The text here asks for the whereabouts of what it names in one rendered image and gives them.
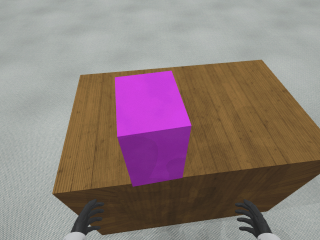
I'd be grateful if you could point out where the robot right hand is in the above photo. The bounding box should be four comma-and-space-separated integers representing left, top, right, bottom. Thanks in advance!
235, 199, 272, 238

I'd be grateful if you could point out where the robot left hand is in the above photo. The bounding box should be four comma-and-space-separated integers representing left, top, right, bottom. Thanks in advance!
70, 199, 104, 236

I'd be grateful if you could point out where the carton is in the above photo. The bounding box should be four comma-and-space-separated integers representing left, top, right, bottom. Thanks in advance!
115, 71, 192, 187

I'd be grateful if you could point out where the pedestal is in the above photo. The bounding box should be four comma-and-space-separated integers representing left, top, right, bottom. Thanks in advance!
52, 59, 320, 235

